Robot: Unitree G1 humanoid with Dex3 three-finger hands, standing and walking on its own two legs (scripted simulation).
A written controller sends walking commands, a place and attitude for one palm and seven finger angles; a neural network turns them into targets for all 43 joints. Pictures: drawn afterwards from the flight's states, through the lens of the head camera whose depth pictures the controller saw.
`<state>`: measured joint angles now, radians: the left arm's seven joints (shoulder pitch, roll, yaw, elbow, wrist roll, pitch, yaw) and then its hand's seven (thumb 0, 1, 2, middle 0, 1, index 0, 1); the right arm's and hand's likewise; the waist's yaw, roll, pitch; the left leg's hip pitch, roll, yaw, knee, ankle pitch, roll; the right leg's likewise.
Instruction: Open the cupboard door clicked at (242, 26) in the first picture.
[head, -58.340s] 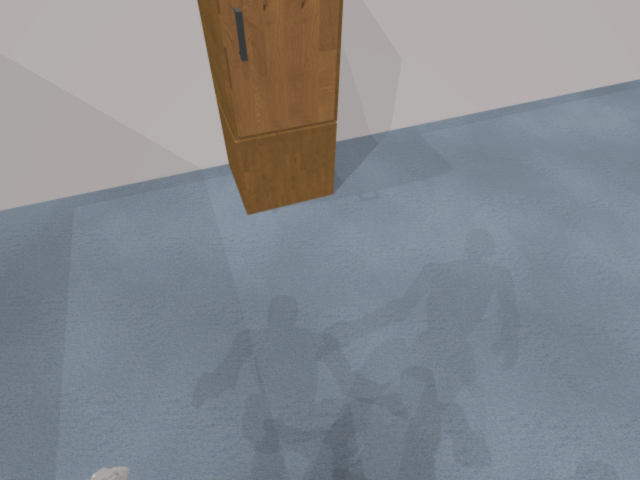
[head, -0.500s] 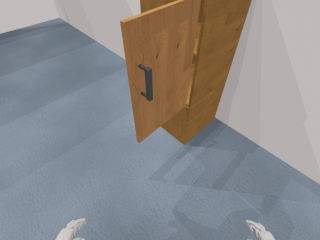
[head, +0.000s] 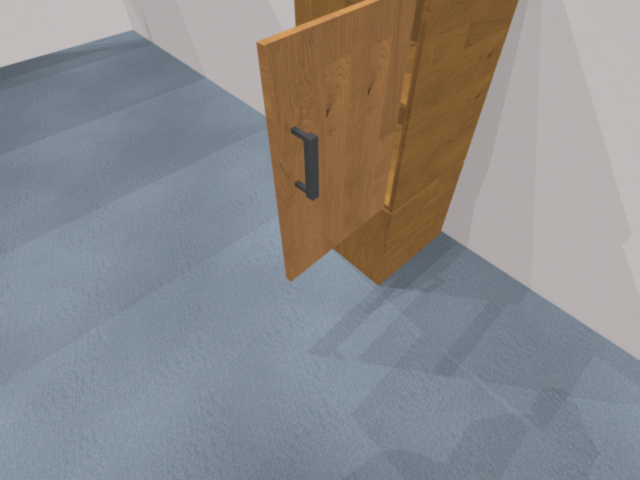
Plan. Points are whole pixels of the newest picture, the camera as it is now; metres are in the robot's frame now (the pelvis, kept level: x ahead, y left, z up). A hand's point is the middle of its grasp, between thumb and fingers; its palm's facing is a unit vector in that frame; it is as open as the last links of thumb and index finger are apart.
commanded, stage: let the arm hang, fingers relaxed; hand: left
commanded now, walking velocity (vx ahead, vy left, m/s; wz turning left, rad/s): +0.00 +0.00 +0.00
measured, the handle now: (304, 164) +0.64 +0.08 +0.02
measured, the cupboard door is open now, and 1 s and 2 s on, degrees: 93 93 93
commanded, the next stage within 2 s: look to check the result in 0.38 s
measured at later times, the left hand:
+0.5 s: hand out of the picture +0.06 +0.18 -0.17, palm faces +0.00 -0.97 -0.24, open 7.3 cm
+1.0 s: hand out of the picture +0.07 +0.18 -0.16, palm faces +0.00 -0.96 -0.27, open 7.3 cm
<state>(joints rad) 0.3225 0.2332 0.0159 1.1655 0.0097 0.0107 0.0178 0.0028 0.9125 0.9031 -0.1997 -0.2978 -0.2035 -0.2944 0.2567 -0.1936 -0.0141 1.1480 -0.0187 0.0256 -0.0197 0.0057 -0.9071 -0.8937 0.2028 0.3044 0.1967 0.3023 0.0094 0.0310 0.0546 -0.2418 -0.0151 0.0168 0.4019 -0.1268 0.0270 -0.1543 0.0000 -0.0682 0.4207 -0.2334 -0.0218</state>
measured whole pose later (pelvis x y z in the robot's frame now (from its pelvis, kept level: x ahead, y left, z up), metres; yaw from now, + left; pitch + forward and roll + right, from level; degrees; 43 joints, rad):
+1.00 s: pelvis +0.04 -0.02 +0.00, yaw -1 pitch -2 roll +0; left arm 0.20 0.23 0.01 1.14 0.00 -0.02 0.02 0.00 0.91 0.90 -0.20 -0.30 -0.21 -0.29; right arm 0.15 -0.24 -0.01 1.15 -0.02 0.01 -0.02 0.00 -0.91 -0.89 0.20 0.30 0.20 0.30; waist 0.00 0.01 0.05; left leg -0.16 0.01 0.02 0.35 -0.16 -0.01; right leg -0.06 0.03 -0.06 0.33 -0.24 -0.05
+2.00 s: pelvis +0.04 -0.03 +0.01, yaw -1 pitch -2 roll +0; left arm 0.21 0.23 0.01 1.14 0.00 -0.02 0.02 0.00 0.91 0.90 -0.20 -0.30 -0.21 -0.29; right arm 0.17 -0.24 -0.01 1.16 -0.02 0.00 -0.03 0.00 -0.91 -0.89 0.20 0.30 0.20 0.30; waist 0.00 0.01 0.05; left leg -0.14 0.02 0.03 0.33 -0.16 -0.02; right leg -0.04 0.04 -0.05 0.31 -0.24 -0.05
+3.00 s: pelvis +0.03 -0.02 -0.01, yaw -11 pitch -1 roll +1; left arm 0.22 0.21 0.06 1.02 0.02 0.06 0.00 0.00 0.91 0.90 -0.20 -0.30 -0.21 -0.29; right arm 0.20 -0.20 -0.05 1.03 -0.02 0.02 -0.04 0.00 -0.91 -0.89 0.20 0.30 0.20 0.30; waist 0.01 -0.02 0.09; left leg -0.24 0.08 0.18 0.54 -0.28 0.00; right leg -0.28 0.07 0.05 0.71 -0.40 -0.03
